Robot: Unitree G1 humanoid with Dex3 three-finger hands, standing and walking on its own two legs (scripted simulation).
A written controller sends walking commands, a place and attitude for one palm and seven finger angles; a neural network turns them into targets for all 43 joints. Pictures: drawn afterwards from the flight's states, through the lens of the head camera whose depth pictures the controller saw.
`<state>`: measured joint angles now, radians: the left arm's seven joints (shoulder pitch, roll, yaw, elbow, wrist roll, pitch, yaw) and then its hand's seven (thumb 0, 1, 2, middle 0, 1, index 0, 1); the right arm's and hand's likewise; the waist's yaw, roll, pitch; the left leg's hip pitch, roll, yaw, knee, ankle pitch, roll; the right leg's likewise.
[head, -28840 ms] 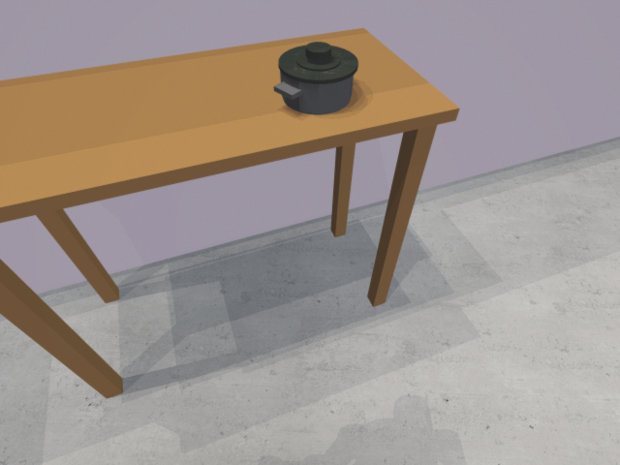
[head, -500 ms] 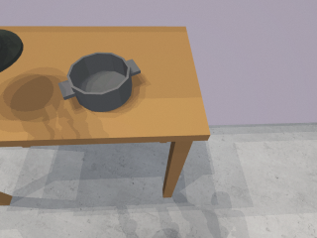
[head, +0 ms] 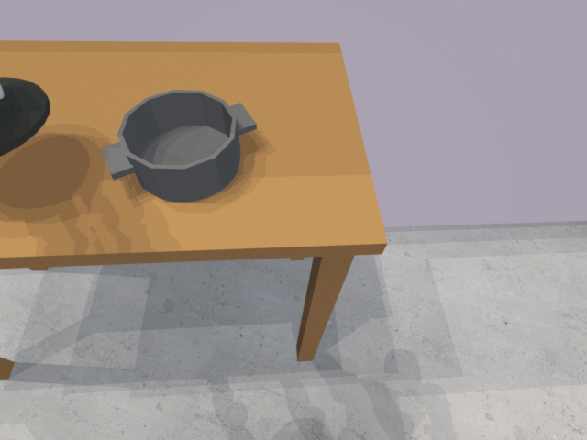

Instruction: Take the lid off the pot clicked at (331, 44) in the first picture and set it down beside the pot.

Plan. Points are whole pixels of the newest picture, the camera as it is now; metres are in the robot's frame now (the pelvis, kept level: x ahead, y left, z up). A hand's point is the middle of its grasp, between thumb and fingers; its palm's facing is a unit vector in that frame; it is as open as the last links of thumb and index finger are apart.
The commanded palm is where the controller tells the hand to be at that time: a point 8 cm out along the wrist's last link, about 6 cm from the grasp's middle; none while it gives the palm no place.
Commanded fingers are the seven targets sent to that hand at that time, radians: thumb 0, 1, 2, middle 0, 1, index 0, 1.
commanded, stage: lower the lid onto the table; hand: left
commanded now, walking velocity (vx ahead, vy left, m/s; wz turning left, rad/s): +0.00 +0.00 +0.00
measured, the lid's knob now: out of the picture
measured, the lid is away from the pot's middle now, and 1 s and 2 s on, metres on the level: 0.23 0.23 0.23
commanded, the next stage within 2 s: open the fingers wide in 1.36 s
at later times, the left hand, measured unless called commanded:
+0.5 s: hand out of the picture +0.46 +0.34 +0.17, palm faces -0.42 -0.20 -0.88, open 7.9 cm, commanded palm +0.50 +0.35 +0.24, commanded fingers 0.00 0.49 1.15 -0.72 -1.04 -0.83 -1.07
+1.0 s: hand out of the picture +0.48 +0.34 +0.13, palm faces -0.46 -0.21 -0.86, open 7.9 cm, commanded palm +0.52 +0.35 +0.21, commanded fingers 0.00 0.49 1.15 -0.72 -1.04 -0.83 -1.07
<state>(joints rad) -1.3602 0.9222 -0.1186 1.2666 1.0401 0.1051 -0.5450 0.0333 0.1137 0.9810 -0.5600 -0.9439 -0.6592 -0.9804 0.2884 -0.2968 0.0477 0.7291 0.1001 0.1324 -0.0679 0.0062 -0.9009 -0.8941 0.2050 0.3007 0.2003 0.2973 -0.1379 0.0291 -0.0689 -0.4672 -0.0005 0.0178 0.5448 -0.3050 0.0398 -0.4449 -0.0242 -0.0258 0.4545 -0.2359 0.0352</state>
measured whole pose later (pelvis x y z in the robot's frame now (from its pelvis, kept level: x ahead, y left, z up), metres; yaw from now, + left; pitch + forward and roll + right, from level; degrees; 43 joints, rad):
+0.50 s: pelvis -0.01 +0.01 +0.00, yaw +0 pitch +14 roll -2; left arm -1.33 0.91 -0.12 1.32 1.03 0.06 -0.52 0.03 0.12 0.98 -0.56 -0.94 -0.66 -0.98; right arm 0.30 -0.29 0.06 0.74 0.10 0.11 -0.09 0.01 -0.90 -0.89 0.21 0.30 0.20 0.30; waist -0.15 0.02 -0.07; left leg -0.52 0.00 0.02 0.60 -0.32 0.05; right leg -0.49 -0.02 -0.02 0.50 -0.24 0.04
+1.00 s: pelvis +0.00 +0.01 -0.01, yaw -1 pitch +16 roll -3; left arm -1.33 0.92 -0.11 1.34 1.04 0.03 -0.51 0.03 0.12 0.98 -0.55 -0.94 -0.66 -0.98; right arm 0.35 -0.29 0.05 0.75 0.09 0.11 -0.09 0.01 -0.90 -0.89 0.21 0.30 0.20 0.30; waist -0.17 0.02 -0.08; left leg -0.60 0.01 0.02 0.68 -0.36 0.05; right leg -0.57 -0.02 -0.02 0.55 -0.27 0.04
